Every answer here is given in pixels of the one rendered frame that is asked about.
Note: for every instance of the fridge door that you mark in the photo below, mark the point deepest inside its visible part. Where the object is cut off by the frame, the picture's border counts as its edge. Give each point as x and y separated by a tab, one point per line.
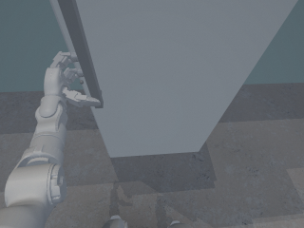
168	69

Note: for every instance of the robot left forearm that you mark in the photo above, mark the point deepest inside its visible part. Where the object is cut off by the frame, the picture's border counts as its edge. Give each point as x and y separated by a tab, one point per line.
49	139

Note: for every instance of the robot left hand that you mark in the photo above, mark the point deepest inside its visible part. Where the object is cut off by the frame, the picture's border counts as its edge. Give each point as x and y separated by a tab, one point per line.
57	82

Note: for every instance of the left robot shin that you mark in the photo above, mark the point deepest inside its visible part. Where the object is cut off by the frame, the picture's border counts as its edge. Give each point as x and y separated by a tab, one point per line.
115	217

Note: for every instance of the robot left upper arm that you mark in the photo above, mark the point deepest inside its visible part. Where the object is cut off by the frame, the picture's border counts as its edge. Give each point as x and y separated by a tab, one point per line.
32	193

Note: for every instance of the right robot shin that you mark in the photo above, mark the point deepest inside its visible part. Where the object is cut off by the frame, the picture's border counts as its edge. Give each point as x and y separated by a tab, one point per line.
175	221

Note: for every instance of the robot shin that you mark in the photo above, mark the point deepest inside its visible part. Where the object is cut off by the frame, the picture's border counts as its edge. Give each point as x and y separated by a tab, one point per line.
115	217
175	221

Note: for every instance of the handle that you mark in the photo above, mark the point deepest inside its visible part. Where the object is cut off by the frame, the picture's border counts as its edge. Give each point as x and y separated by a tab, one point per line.
77	35

